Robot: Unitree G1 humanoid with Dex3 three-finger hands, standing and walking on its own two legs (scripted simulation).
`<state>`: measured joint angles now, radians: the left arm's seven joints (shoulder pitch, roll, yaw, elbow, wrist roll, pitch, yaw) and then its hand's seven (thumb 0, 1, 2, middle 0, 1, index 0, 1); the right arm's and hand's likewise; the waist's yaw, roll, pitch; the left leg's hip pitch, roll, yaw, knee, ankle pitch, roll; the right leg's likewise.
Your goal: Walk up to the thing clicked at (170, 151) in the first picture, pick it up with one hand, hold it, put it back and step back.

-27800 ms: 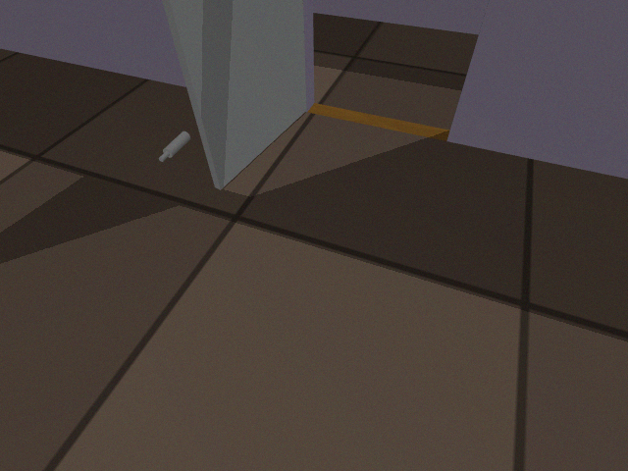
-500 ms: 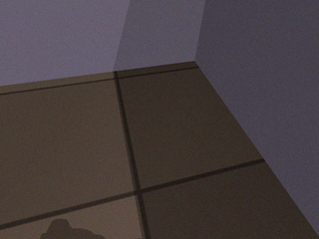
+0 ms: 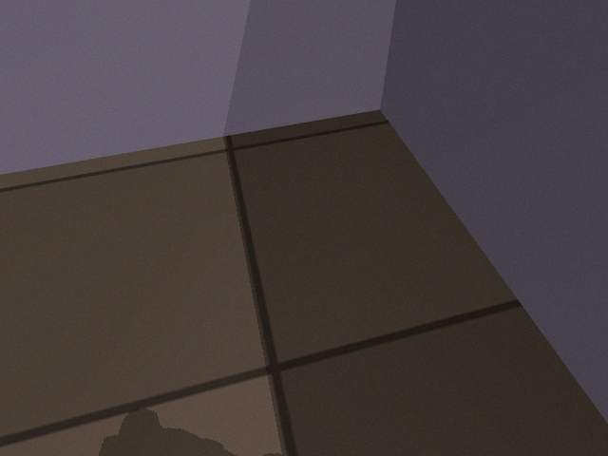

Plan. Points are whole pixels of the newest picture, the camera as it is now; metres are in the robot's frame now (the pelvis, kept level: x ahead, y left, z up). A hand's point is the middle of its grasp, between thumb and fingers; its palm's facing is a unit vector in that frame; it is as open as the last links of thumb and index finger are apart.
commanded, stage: walk up
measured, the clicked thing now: out of the picture -1.27 -0.71 -0.75
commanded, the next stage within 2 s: stand in 0.28 s
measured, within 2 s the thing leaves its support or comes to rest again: neither
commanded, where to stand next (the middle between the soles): +0.04 +0.01 m, yaw -3 degrees
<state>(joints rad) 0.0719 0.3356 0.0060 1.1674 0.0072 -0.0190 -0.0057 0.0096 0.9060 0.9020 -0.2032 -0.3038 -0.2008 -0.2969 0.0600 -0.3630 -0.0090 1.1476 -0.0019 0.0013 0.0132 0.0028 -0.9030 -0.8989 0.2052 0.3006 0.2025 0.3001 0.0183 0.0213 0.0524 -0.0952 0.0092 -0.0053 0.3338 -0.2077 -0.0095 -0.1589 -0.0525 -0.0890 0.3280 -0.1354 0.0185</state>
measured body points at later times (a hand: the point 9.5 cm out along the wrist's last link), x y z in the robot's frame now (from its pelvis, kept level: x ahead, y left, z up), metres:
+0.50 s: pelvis +0.00 -0.01 +0.00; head +0.01 -0.01 +0.45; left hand +0.09 +0.29 -0.13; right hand +0.07 -0.31 -0.14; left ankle -0.02 +0.12 -0.75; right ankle +0.03 -0.13 -0.75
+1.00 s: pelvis +0.00 -0.02 +0.00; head +0.01 -0.03 +0.45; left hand +0.08 +0.28 -0.13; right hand +0.07 -0.32 -0.14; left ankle -0.02 +0.12 -0.75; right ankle +0.03 -0.13 -0.75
